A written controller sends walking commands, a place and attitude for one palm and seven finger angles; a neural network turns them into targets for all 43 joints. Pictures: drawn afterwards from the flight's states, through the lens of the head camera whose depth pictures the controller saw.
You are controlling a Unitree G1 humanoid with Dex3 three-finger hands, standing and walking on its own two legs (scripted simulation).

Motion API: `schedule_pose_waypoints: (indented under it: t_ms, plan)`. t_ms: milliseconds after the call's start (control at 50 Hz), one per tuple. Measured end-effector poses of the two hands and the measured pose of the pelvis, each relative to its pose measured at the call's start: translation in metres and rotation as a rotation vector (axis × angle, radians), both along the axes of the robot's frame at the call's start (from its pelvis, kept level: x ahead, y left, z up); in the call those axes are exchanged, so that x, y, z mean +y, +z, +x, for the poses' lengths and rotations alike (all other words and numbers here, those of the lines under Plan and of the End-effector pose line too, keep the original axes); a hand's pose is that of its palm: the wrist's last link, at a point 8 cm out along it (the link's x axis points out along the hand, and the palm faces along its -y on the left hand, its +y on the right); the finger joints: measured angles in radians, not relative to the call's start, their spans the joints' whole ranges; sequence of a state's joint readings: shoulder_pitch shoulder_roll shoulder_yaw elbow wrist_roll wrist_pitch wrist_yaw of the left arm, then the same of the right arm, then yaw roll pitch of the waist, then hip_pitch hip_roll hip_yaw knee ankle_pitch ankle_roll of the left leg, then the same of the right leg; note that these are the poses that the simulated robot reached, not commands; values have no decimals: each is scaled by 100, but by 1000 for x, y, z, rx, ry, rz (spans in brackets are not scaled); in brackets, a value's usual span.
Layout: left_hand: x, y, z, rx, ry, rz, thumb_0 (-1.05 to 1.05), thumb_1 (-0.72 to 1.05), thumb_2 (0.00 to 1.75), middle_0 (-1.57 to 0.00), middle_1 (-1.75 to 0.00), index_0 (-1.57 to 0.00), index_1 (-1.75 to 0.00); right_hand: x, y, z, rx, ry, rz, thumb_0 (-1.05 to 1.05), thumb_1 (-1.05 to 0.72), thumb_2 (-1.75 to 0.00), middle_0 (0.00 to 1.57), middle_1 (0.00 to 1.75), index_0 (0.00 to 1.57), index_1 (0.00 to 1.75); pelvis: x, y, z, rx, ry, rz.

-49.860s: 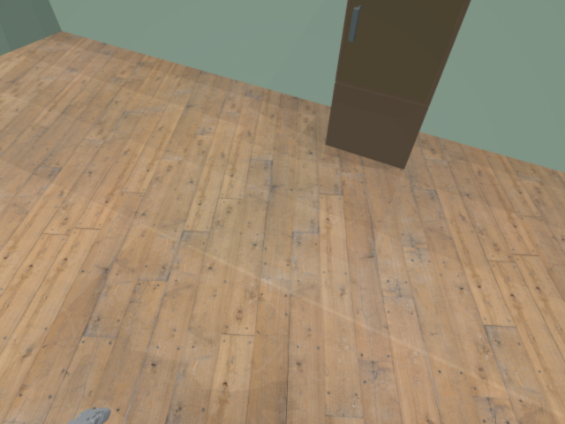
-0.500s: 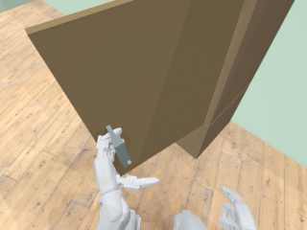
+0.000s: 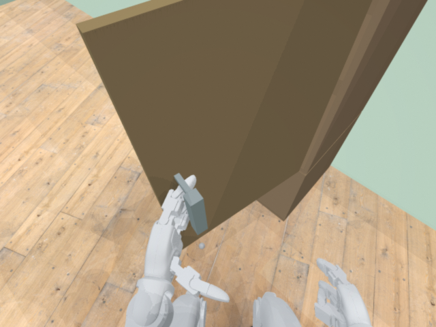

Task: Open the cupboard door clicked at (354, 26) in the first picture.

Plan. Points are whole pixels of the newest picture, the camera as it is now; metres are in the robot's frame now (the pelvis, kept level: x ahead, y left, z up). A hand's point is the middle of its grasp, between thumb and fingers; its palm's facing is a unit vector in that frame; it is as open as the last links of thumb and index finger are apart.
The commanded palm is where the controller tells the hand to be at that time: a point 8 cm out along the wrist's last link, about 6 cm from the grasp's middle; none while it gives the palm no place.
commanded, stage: slide the hand sideways off the handle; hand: left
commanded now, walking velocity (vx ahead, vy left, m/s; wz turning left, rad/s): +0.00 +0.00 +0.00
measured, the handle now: (190, 204) +0.32 +0.07 +0.04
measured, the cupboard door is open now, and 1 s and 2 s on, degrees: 78 78 78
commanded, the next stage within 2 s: draw the hand back to the body in 0.92 s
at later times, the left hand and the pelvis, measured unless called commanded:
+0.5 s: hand (174, 265) +0.22 +0.08 +0.04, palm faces -0.06 -1.00 +0.01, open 16.2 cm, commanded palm +0.19 +0.14 +0.04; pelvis +0.01 +0.01 -0.01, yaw -1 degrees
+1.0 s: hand (143, 283) +0.19 +0.13 +0.04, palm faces -0.03 -1.00 -0.01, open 16.3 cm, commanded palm +0.17 +0.18 +0.04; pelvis +0.01 +0.00 -0.02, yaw -1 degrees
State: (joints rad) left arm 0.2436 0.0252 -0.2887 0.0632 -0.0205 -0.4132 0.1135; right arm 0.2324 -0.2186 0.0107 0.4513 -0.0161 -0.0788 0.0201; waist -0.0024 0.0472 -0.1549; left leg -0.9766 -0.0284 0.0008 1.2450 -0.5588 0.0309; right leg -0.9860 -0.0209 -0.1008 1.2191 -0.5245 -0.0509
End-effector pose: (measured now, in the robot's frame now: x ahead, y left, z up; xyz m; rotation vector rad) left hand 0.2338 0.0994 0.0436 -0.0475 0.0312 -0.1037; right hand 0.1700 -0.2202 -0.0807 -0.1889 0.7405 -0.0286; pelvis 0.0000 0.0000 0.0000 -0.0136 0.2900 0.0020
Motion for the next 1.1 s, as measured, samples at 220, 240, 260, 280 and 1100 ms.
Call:
schedule_pose_waypoints:
  t_ms: [220,240,260,280,1100]
  plan:
    - [12,-1,-13,-1,34,33,-1,-50,30,-14,-30,-16,-31,17,2,2,16,-1,0,1,-90,-89,20,30,20,30,11,-4,5,14,-14,-6]
    - [15,-1,-15,3,34,36,-1,-50,30,-15,-30,-16,-31,18,2,3,15,0,1,1,-90,-89,20,30,20,30,11,-4,6,14,-14,-7]
    - [17,-1,-16,5,32,38,-1,-50,30,-15,-30,-17,-32,20,2,4,12,1,3,1,-90,-89,20,30,20,30,12,-4,6,14,-14,-8]
    - [20,0,-18,8,36,35,-1,-50,30,-15,-30,-17,-32,21,3,6,9,2,5,1,-90,-89,20,30,20,30,12,-3,7,14,-13,-9]
    - [83,2,-57,22,61,59,-1,-50,30,-15,-30,-15,-30,-8,0,24,-64,-55,-50,1,-90,-89,20,30,20,30,-4,-18,6,33,-5,-24]
